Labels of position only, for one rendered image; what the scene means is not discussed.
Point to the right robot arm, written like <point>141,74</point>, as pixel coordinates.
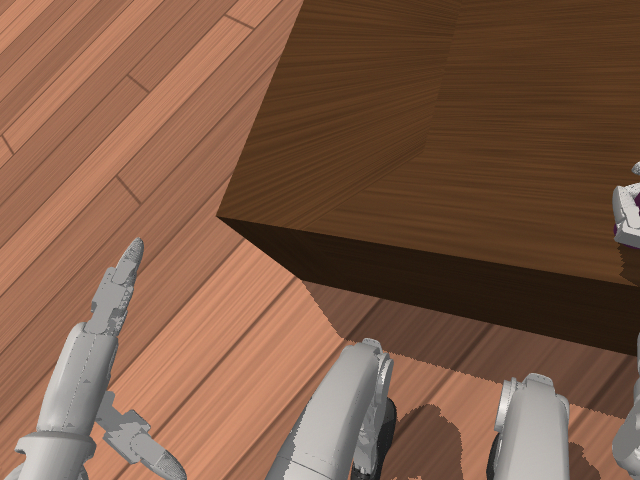
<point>626,443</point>

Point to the left robot foot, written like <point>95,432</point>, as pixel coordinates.
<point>384,442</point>

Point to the left robot hand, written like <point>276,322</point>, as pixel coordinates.
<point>76,395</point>

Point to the can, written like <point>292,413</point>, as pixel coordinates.
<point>637,202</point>

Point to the left robot arm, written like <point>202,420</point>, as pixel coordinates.
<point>53,456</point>

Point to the right robot hand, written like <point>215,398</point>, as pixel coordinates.
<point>626,212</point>

